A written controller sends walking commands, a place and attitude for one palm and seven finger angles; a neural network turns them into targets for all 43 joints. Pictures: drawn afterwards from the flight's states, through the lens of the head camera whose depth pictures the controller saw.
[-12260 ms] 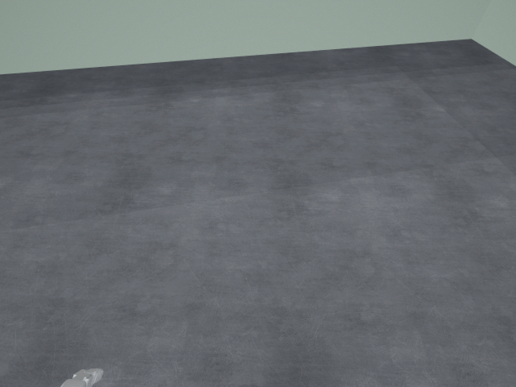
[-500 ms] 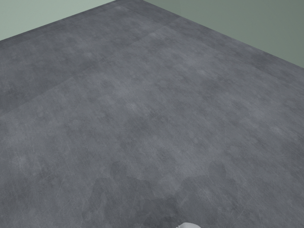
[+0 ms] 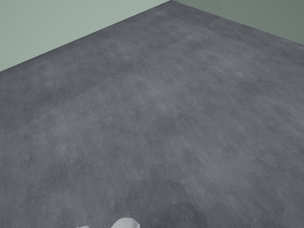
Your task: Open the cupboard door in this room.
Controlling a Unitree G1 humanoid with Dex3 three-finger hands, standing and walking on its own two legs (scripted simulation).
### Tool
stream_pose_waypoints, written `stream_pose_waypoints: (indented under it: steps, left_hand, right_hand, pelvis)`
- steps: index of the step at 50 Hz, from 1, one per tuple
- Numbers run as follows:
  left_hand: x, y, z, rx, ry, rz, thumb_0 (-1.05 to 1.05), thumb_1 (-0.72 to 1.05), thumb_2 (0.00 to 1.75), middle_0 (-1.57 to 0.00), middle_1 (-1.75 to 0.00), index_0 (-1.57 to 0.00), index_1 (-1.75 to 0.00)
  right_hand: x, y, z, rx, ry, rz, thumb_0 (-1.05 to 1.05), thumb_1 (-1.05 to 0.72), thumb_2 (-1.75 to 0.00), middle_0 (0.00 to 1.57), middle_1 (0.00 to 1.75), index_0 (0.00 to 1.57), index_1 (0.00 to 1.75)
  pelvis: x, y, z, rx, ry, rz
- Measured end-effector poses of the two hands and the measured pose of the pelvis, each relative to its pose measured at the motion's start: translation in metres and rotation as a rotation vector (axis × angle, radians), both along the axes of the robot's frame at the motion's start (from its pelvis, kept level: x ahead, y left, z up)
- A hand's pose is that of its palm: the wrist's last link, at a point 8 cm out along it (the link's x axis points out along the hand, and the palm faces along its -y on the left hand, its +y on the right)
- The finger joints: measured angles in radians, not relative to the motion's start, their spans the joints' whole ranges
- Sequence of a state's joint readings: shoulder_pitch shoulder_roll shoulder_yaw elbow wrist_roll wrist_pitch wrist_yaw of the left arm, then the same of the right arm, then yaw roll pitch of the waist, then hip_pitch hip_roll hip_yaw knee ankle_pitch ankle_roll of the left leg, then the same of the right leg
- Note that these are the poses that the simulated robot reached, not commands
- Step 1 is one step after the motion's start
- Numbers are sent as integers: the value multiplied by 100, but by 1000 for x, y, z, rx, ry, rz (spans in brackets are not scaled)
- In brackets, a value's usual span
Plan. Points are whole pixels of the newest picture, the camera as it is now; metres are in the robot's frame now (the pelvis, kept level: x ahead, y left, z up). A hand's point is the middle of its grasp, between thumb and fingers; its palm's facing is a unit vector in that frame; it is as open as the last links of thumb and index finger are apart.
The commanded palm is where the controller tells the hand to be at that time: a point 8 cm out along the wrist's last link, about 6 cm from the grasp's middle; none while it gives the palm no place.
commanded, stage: turn or walk to find it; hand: left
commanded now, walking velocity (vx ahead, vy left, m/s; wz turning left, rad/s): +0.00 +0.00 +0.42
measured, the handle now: out of the picture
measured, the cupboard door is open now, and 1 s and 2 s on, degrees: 0 0 0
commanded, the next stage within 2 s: none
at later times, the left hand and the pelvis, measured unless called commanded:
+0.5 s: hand out of the picture -0.02 +0.28 -0.17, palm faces +0.27 -0.93 -0.24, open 7.4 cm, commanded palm none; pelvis -0.03 +0.06 +0.00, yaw +12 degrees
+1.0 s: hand out of the picture -0.04 +0.21 -0.15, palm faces +0.41 -0.87 -0.26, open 7.4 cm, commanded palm none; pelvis -0.04 +0.00 +0.00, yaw +25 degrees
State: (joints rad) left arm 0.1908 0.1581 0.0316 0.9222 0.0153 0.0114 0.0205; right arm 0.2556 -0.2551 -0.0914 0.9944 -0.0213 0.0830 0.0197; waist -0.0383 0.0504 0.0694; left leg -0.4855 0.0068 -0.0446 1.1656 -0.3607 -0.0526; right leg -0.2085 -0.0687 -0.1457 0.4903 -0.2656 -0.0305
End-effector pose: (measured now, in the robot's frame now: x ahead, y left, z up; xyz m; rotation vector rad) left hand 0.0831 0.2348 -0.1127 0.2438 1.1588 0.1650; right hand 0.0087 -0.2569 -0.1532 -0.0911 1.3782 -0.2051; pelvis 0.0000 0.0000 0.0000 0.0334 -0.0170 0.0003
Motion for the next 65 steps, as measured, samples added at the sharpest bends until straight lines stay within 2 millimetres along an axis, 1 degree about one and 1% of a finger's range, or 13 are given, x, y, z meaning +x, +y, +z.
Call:
stream_pose_waypoints:
  steps: [4,8,14,17,23,28,36,40,47,52,56,62,65]
  left_hand:
    - [-34,7,-7,-15,47,66,0,90,90,-20,-30,-21,-30]
    - [-71,22,-17,-33,101,135,0,90,90,-20,-30,-21,-30]
    - [-125,60,-46,-62,183,244,0,90,90,-20,-30,-21,-30]
    - [-139,75,-47,-61,223,274,0,91,90,-20,-30,-20,-30]
    - [-132,90,-34,-63,152,304,0,91,90,-20,-30,-20,-30]
    - [-114,91,-25,-48,77,308,0,91,90,-19,-30,-20,-30]
    - [-81,67,-11,-15,-36,297,0,91,90,-20,-30,-20,-30]
    - [-84,47,-7,12,-73,307,0,91,90,-20,-30,-20,-30]
    - [-127,21,-1,0,-18,400,0,90,90,-20,-30,-21,-30]
    - [-163,12,-8,-26,31,475,0,90,90,-20,-30,-21,-30]
    - [-200,12,-18,-52,75,542,0,90,90,-20,-30,-21,-30]
    - [-263,28,-46,-89,151,652,0,90,90,-20,-30,-21,-30]
    - [-280,34,-45,-91,189,683,0,91,90,-20,-30,-20,-30]
  right_hand:
    - [12,2,4,-16,17,61,1,-91,-90,19,29,19,29]
    - [38,14,9,-39,-7,136,1,-91,-90,19,29,19,29]
    - [90,52,17,-87,-144,256,1,-91,-90,19,29,19,29]
    - [103,72,28,-92,-196,294,1,-91,-90,19,29,20,29]
    - [109,97,38,-74,-214,344,0,-90,-90,20,29,20,30]
    - [100,101,32,-45,-196,352,0,-90,-90,20,29,20,30]
    - [71,72,8,-6,-99,341,1,-90,-90,20,29,20,30]
    - [63,51,-7,10,-53,345,1,-90,-90,20,29,20,30]
    - [67,32,-2,3,-5,406,1,-91,-90,20,29,20,29]
    - [77,37,3,-18,14,473,1,-91,-90,19,29,19,29]
    - [95,58,7,-35,-10,547,1,-91,-90,19,29,19,29]
    - [126,110,13,-52,-148,662,1,-91,-90,19,29,19,29]
    - [132,131,23,-44,-197,696,1,-91,-90,19,29,20,29]
  pelvis:
    - [-3,3,0,0,4,43]
    - [-8,14,-2,-9,10,82]
    - [-18,42,-16,-34,12,138]
    - [-21,50,-12,-42,4,150]
    - [-25,60,0,-57,2,195]
    - [-28,58,1,-52,3,231]
    - [-31,34,-5,-32,12,296]
    - [-32,17,-11,-24,7,335]
    - [-35,5,-2,-5,-1,412]
    - [-39,6,0,-2,3,464]
    - [-47,14,-3,-8,8,502]
    - [-64,34,-17,-30,4,554]
    - [-68,39,-13,-39,-3,566]
